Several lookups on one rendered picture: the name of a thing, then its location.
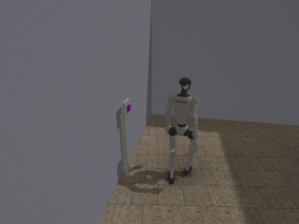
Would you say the panel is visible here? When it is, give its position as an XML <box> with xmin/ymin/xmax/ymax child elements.
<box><xmin>120</xmin><ymin>98</ymin><xmax>131</xmax><ymax>173</ymax></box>

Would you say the right robot forearm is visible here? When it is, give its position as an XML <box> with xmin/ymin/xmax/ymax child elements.
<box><xmin>192</xmin><ymin>115</ymin><xmax>199</xmax><ymax>139</ymax></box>

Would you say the robot right foot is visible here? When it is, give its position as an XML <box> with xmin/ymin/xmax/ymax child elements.
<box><xmin>183</xmin><ymin>166</ymin><xmax>192</xmax><ymax>175</ymax></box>

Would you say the robot left shin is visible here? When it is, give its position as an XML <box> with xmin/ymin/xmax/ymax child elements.
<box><xmin>169</xmin><ymin>149</ymin><xmax>176</xmax><ymax>178</ymax></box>

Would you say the robot right hand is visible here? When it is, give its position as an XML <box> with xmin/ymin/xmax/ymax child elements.
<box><xmin>192</xmin><ymin>138</ymin><xmax>200</xmax><ymax>153</ymax></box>

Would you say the robot left upper arm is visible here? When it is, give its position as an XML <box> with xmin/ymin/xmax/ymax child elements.
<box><xmin>165</xmin><ymin>94</ymin><xmax>175</xmax><ymax>116</ymax></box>

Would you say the left robot forearm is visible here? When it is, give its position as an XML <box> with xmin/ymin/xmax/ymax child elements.
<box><xmin>164</xmin><ymin>111</ymin><xmax>171</xmax><ymax>126</ymax></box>

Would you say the robot right upper arm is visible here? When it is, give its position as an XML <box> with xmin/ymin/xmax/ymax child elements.
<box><xmin>190</xmin><ymin>96</ymin><xmax>200</xmax><ymax>121</ymax></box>

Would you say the robot left hand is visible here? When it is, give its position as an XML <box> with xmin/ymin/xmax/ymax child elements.
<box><xmin>165</xmin><ymin>125</ymin><xmax>171</xmax><ymax>135</ymax></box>

